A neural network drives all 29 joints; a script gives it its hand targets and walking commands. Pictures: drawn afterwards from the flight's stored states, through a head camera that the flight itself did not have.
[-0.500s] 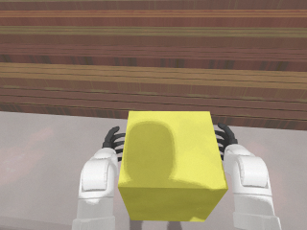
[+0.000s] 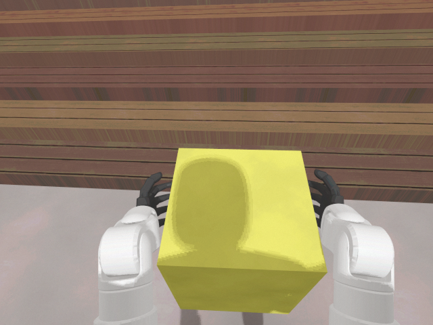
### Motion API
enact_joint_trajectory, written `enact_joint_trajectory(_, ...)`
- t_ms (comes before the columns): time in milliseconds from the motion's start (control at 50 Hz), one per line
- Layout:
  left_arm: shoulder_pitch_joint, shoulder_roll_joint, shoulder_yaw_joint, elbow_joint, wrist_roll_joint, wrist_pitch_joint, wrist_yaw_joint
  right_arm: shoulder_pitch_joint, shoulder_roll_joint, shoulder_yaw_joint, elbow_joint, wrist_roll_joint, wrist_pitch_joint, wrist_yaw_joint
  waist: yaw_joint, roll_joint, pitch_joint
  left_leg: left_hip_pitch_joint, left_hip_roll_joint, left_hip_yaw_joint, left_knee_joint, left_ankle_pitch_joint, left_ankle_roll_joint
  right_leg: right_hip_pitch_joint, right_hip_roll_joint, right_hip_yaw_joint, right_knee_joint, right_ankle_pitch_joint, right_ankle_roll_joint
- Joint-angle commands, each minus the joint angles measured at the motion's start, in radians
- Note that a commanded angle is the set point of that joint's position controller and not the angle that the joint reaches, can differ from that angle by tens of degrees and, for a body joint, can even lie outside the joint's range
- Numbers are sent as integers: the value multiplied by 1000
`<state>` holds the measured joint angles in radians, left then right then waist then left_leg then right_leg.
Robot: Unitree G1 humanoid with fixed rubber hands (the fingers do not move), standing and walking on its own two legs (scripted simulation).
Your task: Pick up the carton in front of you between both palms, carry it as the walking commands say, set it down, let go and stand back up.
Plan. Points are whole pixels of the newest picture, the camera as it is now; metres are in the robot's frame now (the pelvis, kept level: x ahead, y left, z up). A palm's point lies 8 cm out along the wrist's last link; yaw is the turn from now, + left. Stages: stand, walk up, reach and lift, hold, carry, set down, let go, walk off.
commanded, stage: carry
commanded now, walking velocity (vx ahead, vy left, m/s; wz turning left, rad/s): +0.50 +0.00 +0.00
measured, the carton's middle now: (236, 235) +0.27 -0.01 +0.03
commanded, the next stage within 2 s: none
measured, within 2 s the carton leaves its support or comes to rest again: neither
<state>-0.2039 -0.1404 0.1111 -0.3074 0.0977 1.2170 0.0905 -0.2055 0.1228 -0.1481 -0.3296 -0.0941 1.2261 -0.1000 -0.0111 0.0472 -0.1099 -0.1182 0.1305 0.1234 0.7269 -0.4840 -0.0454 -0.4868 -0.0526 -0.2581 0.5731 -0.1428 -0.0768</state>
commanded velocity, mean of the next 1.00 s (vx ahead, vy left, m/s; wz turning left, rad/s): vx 0.50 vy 0.00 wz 0.00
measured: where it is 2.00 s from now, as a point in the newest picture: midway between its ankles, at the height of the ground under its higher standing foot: (222, 120)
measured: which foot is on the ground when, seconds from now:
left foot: up 0.00-0.40, down 0.42-0.88, up 0.90-1.00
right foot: down 0.00-0.44, up 0.46-0.86, down 0.88-1.00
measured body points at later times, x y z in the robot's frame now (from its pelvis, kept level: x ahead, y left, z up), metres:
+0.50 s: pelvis +0.33 +0.03 +0.00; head +0.35 +0.04 +0.45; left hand +0.64 +0.17 +0.11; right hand +0.63 -0.13 +0.12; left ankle +0.42 +0.11 -0.72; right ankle +0.13 -0.08 -0.64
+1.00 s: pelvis +0.64 -0.01 +0.00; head +0.70 -0.02 +0.45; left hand +1.04 +0.14 +0.14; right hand +1.05 -0.16 +0.14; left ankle +0.52 +0.11 -0.61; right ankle +0.69 -0.07 -0.72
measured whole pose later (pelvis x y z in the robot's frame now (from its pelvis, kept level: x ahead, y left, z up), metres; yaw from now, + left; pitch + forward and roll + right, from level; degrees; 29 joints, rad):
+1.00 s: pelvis +0.64 -0.01 +0.00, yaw -1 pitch +5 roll +1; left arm -0.87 0.01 0.23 0.13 0.05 1.33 0.14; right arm -0.90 -0.07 -0.26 0.16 -0.04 1.34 -0.13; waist 0.05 0.03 0.04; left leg -0.48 0.02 0.03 1.30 -0.45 0.05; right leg -0.47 -0.01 -0.17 0.61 -0.23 -0.10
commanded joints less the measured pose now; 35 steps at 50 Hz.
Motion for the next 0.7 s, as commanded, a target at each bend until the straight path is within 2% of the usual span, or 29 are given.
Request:
enact_joint_trajectory(0, -410, -873, -664, -41, -360, 9, -237, -480, 876, 756, -46, 418, 25, 275, 35, -264, -288, -626, -53, -83, 546, 10, 41, 737, -400, 714, -363, -144, -145)
enact_joint_trajectory(40, -458, -940, -693, -86, -382, -10, -242, -498, 923, 761, -61, 424, 3, 279, 30, -100, -275, -613, 14, -115, 517, 112, 65, 629, -343, 540, -335, -1, -95)
enact_joint_trajectory(60, -493, -953, -710, -108, -394, -20, -244, -502, 933, 768, -66, 419, -9, 277, 24, -86, -266, -575, 32, -122, 446, 168, 65, 574, -315, 452, -349, 16, -62)
enact_joint_trajectory(80, -503, -958, -722, -115, -403, -28, -248, -500, 934, 778, -73, 410, -19, 272, 24, -112, -270, -541, 20, -101, 392, 201, 63, 549, -295, 384, -358, 28, -44)
enact_joint_trajectory(140, -476, -930, -736, -121, -423, -35, -258, -441, 942, 778, -52, 379, -39, 255, 27, -158, -247, -536, -1, -48, 235, 258, 47, 548, -253, 273, -393, 47, -45)
enact_joint_trajectory(220, -432, -879, -729, -108, -419, -29, -268, -387, 908, 766, -44, 346, -38, 240, 29, -171, -177, -552, -35, 22, -19, 352, 40, 586, -210, 178, -381, 199, -50)
enact_joint_trajectory(260, -422, -857, -720, -112, -412, -22, -268, -386, 891, 763, -56, 349, -30, 240, 30, -184, -142, -520, -54, 55, -115, 397, 50, 585, -198, 139, -373, 248, -38)
enact_joint_trajectory(320, -478, -819, -708, -169, -414, -5, -256, -470, 850, 761, -135, 381, -8, 242, 32, -208, -101, -443, -63, 83, -200, 458, 71, 583, -194, 105, -352, 283, -16)
enact_joint_trajectory(360, -512, -781, -698, -201, -413, 16, -242, -509, 806, 745, -170, 396, 15, 240, 23, -208, -122, -306, -89, 116, -233, 427, 86, 570, -182, 63, -237, 389, 5)
enact_joint_trajectory(380, -531, -756, -693, -216, -413, 30, -235, -517, 781, 731, -172, 399, 28, 238, 8, -174, -167, -151, -136, 159, -262, 378, 89, 522, -146, 17, -91, 438, 24)
enact_joint_trajectory(400, -550, -722, -686, -226, -412, 45, -227, -524, 748, 713, -164, 400, 42, 237, -11, -107, -238, 67, -124, 130, -250, 313, 94, 403, -114, 10, 99, 371, 43)
enact_joint_trajectory(420, -591, -694, -685, -238, -417, 64, -219, -534, 705, 692, -149, 389, 52, 236, -26, 86, -334, 287, 144, -277, -333, 135, 188, 160, -48, 34, 387, 119, 91)
enact_joint_trajectory(440, -625, -684, -685, -238, -423, 80, -215, -548, 696, 687, -120, 389, 57, 233, -30, 312, -362, 425, 287, -639, -477, 131, 297, -115, 85, 103, 630, -311, 107)
enact_joint_trajectory(460, -667, -691, -683, -225, -424, 85, -211, -596, 704, 686, -147, 412, 68, 231, -23, 227, -341, 419, 290, -584, -468, 284, 299, -209, 41, 211, 768, -340, 78)
enact_joint_trajectory(480, -700, -708, -675, -215, -432, 89, -209, -635, 716, 690, -153, 421, 76, 229, -28, 151, -340, 384, 255, -483, -416, 422, 284, -237, 0, 252, 805, -315, 51)
enact_joint_trajectory(500, -734, -719, -672, -205, -434, 91, -206, -678, 727, 696, -157, 430, 81, 228, -23, 46, -322, 324, 231, -390, -398, 519, 249, -239, -41, 264, 755, -258, 39)
enact_joint_trajectory(520, -760, -729, -669, -185, -434, 92, -202, -730, 739, 700, -159, 442, 83, 227, -16, 7, -321, 269, 212, -314, -410, 542, 218, -210, -65, 270, 683, -202, 37)
enact_joint_trajectory(540, -791, -733, -668, -168, -434, 93, -198, -773, 744, 702, -150, 451, 84, 226, -16, 20, -328, 235, 197, -250, -424, 524, 196, -171, -68, 258, 631, -172, 40)
enact_joint_trajectory(560, -822, -731, -668, -148, -431, 93, -193, -810, 744, 702, -134, 461, 85, 228, -20, 43, -327, 215, 184, -211, -435, 522, 194, -157, -58, 239, 589, -157, 45)
enact_joint_trajectory(640, -940, -711, -640, -22, -411, 99, -168, -945, 715, 681, -9, 494, 95, 232, -27, 75, -277, 191, 153, -118, -466, 492, 225, -198, -45, 185, 390, -94, 63)
enact_joint_trajectory(680, -998, -710, -615, 44, -410, 108, -163, -1006, 716, 655, 71, 500, 101, 233, -32, 79, -246, 183, 122, -71, -457, 525, 222, -187, -33, 155, 262, -43, 61)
